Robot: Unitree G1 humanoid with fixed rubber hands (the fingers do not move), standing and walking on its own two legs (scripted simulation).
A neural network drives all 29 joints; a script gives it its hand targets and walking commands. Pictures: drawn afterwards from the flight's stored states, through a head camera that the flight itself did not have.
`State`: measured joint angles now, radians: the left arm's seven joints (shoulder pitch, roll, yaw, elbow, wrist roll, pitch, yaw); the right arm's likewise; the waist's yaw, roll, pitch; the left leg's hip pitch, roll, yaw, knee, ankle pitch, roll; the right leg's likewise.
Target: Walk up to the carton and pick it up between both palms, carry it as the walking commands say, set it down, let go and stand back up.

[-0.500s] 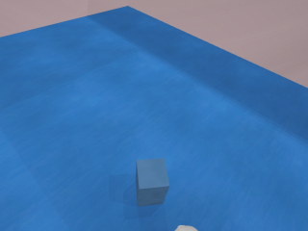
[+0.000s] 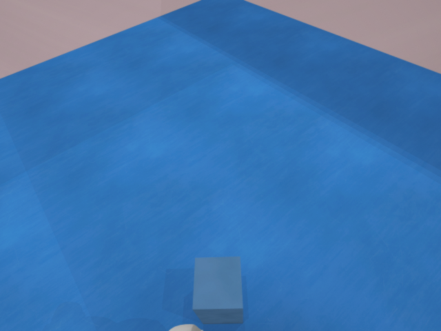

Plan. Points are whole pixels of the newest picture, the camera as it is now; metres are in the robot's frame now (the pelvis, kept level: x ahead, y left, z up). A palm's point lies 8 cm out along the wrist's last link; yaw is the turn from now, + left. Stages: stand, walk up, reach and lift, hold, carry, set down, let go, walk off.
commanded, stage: walk up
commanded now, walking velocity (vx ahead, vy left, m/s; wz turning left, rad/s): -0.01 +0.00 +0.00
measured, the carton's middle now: (220, 292) +0.34 +0.07 -0.63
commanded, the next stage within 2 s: none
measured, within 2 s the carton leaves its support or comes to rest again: neither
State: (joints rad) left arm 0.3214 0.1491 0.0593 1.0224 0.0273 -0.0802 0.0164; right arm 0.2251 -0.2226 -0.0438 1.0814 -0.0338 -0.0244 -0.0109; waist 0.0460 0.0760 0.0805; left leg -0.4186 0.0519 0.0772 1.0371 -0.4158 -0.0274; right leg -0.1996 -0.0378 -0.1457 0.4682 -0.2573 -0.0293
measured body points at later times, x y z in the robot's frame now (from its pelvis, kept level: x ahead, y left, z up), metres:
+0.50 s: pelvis +0.02 +0.03 -0.01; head +0.08 +0.04 +0.44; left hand +0.10 +0.30 -0.16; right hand +0.07 -0.23 -0.15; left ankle +0.08 +0.09 -0.74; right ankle -0.02 -0.10 -0.67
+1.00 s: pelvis -0.08 -0.01 +0.00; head -0.10 -0.02 +0.45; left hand -0.05 +0.21 -0.14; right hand -0.05 -0.26 -0.16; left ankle -0.13 +0.13 -0.71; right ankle -0.08 -0.10 -0.74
